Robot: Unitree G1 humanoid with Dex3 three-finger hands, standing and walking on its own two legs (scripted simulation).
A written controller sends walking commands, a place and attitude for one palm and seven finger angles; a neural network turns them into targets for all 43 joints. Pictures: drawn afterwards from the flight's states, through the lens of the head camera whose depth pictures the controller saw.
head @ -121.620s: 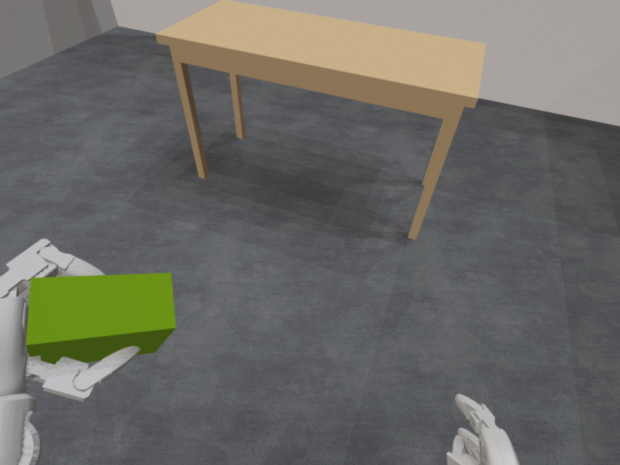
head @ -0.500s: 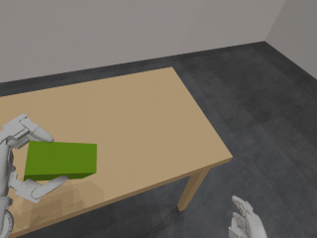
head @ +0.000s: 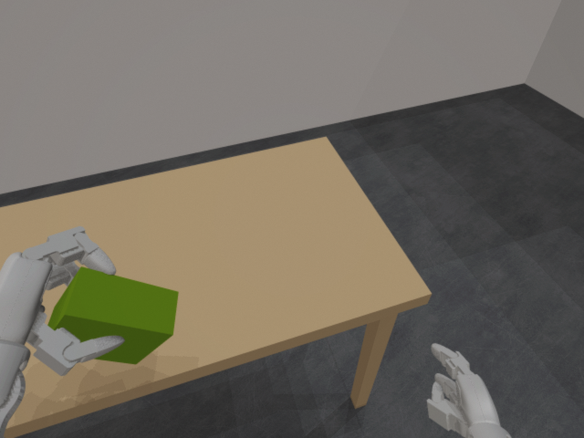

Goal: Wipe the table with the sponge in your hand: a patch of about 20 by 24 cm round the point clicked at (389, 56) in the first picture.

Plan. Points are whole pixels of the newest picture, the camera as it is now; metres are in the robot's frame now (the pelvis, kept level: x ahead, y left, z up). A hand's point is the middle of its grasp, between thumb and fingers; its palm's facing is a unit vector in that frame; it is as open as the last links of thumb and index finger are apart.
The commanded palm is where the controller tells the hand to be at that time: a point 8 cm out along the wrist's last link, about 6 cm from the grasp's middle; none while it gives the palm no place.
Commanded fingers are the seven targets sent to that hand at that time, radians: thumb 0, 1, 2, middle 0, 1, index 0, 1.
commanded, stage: turn the palm down, sponge in hand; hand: left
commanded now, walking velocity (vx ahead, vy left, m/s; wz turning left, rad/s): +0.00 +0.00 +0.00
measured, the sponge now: (126, 323) +0.22 +0.23 +0.09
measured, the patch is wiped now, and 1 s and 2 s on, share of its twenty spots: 0.00 0.00 0.00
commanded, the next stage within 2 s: move the sponge above the wiping area in 1.88 s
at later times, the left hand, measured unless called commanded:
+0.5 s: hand (107, 287) +0.23 +0.23 +0.16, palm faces +0.21 -0.50 -0.84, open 9.9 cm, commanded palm +0.19 +0.27 +0.19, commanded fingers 0.00 0.10 1.30 -1.20 -1.60 -1.20 -1.60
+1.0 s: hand (64, 282) +0.24 +0.28 +0.15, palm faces +0.24 -0.23 -0.94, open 9.9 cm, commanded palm +0.20 +0.28 +0.19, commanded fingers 0.00 0.10 1.30 -1.20 -1.60 -1.20 -1.60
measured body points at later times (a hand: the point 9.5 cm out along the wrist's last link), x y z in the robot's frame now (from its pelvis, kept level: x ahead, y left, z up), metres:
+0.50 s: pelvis +0.01 -0.04 -0.01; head +0.01 -0.07 +0.44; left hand +0.21 +0.25 +0.20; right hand +0.20 -0.28 -0.10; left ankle +0.03 +0.10 -0.73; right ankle +0.02 -0.09 -0.73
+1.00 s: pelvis +0.01 +0.00 +0.00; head +0.00 -0.04 +0.45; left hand +0.22 +0.29 +0.20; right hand +0.24 -0.21 -0.08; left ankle +0.03 +0.10 -0.73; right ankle +0.02 -0.09 -0.73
